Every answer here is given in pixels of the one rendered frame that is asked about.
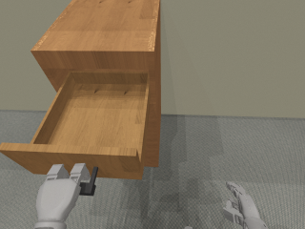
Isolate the handle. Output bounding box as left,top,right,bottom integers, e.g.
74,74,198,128
79,166,98,197

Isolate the left robot hand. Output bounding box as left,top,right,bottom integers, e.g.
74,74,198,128
35,163,91,222

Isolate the robot right forearm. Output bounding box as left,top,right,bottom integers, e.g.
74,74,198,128
242,217,268,229

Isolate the drawer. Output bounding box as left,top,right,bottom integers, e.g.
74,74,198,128
0,71,151,180

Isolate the cabinet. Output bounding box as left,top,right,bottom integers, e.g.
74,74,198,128
30,0,161,167

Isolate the right robot hand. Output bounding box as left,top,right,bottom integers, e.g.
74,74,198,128
223,181,260,227

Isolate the robot left forearm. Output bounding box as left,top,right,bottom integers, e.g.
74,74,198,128
33,219,67,229

